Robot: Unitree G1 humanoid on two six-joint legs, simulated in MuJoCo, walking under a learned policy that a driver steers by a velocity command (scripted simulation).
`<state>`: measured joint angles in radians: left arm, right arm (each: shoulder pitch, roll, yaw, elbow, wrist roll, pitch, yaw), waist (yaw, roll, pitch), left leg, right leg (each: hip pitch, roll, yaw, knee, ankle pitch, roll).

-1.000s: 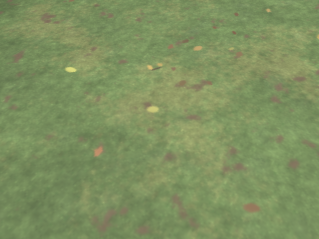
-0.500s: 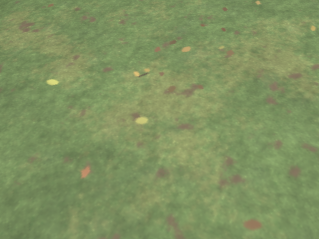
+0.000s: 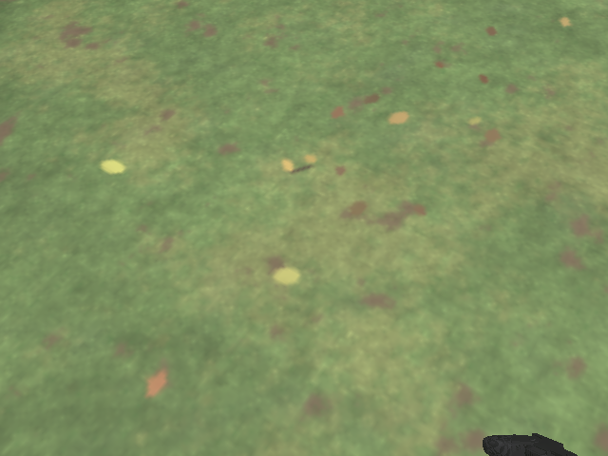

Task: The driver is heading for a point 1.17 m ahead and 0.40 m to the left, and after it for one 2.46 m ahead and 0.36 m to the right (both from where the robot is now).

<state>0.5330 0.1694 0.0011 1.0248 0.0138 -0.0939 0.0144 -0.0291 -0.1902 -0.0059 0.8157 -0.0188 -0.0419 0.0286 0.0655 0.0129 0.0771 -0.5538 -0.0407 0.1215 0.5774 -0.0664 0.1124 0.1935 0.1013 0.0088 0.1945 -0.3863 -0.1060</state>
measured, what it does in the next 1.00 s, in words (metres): walks ahead: left foot, then right foot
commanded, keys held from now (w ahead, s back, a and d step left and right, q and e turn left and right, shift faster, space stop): w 0.52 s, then w+q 0.38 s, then q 0.10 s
